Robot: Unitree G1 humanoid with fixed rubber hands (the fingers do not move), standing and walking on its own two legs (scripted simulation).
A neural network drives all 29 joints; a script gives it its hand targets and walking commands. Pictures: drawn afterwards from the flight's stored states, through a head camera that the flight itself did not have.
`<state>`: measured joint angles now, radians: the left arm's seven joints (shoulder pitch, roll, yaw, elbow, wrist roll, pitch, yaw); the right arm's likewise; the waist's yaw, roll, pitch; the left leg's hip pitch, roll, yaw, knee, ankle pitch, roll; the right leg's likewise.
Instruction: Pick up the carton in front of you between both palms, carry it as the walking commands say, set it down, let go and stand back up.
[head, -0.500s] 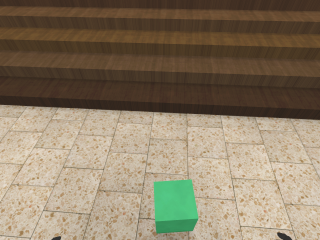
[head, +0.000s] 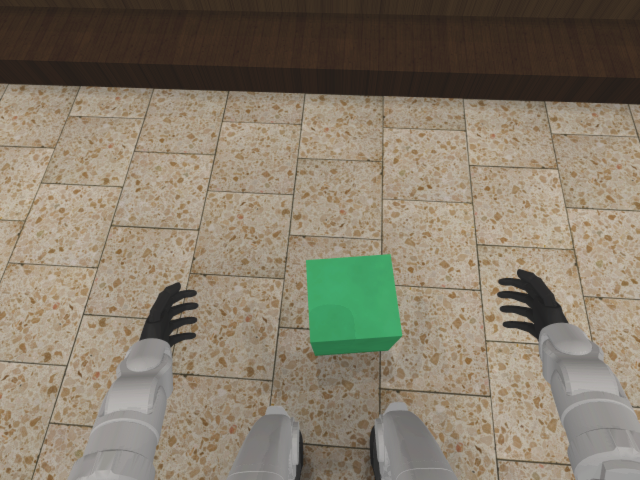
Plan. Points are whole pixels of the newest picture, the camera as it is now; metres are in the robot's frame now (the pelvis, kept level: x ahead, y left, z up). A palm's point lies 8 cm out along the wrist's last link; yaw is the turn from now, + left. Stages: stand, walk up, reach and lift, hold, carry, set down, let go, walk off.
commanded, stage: reach and lift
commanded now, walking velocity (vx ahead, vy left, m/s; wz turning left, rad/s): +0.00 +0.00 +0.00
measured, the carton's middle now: (350, 308) +0.45 -0.04 -0.59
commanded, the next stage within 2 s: none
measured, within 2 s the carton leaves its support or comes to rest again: neither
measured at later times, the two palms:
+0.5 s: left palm (242, 248) +0.45 +0.15 -0.16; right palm (473, 230) +0.47 -0.23 -0.15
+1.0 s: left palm (262, 293) +0.44 +0.16 -0.39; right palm (439, 284) +0.45 -0.23 -0.39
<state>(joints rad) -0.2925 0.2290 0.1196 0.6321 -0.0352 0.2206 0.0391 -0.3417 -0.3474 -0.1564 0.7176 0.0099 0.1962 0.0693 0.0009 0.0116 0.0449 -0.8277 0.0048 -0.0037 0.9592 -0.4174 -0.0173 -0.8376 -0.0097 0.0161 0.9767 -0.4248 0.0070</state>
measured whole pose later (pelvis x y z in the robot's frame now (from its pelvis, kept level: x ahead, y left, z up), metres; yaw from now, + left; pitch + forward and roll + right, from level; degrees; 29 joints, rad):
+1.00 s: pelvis -0.07 +0.00 -0.23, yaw +2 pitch +51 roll +2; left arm -1.12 0.19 0.20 0.80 -0.11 0.09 0.18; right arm -1.20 -0.41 -0.19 0.97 0.12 0.06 0.00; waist -0.01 0.03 0.01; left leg -2.14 -0.06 -0.04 1.78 -0.53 -0.06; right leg -2.15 0.04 0.07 1.80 -0.54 0.04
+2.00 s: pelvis -0.10 +0.00 -0.34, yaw +1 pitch +36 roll +2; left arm -1.50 0.20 0.15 1.14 -0.17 0.04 0.21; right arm -1.56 -0.40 -0.03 1.26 0.20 0.04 -0.07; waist -0.02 0.03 0.39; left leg -2.25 -0.07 -0.04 2.16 -0.54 -0.07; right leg -2.27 0.02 0.05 2.18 -0.55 0.03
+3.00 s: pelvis -0.08 +0.01 -0.18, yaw -2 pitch +41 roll +1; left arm -0.91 -0.07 0.46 0.62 0.17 0.36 0.11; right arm -0.94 -0.04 -0.39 0.68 -0.18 0.38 -0.01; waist -0.02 0.04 -0.20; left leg -1.86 -0.13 -0.10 1.66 -0.52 -0.07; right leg -1.88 0.10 0.11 1.65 -0.49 0.07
